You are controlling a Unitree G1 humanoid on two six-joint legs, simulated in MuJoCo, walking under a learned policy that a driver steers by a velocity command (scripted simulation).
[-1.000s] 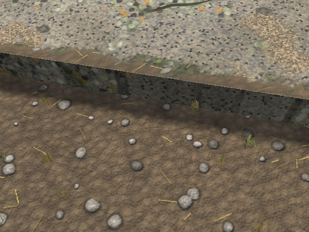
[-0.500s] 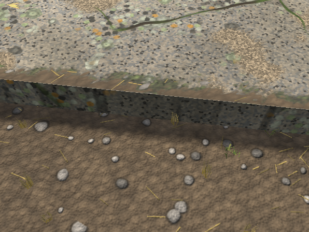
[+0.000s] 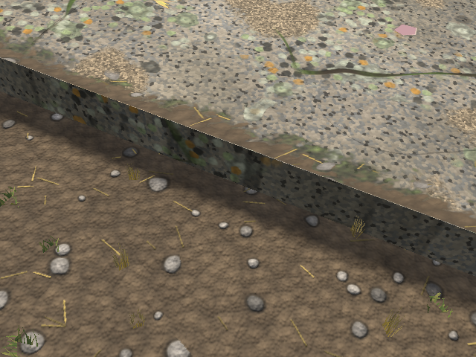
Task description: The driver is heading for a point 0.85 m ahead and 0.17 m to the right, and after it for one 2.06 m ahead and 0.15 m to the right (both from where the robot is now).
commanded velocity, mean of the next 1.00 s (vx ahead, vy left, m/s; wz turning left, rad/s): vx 0.47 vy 0.00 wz -0.28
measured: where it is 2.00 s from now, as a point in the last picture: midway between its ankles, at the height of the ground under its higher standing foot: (299, 186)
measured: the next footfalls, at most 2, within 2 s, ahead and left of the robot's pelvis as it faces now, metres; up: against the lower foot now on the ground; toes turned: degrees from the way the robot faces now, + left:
right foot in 0.34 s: +0.34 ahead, -0.12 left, +0.00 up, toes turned -1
left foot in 0.78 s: +0.62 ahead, +0.05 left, +0.00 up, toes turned -16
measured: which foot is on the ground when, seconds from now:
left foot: down 0.00-0.36, up 0.38-0.76, down 0.78-1.00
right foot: up 0.00-0.32, down 0.34-0.80, up 0.82-1.00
